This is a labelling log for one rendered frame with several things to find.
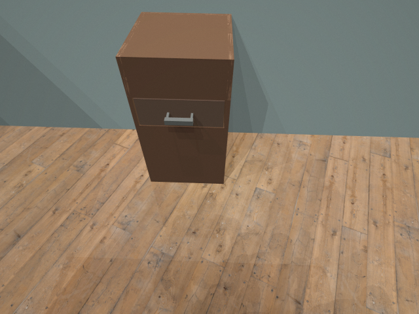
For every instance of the drawer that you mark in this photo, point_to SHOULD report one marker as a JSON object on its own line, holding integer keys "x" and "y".
{"x": 206, "y": 113}

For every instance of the handle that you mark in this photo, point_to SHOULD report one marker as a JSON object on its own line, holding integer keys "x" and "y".
{"x": 178, "y": 121}

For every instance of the cabinet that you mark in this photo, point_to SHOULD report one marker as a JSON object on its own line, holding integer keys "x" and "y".
{"x": 171, "y": 55}

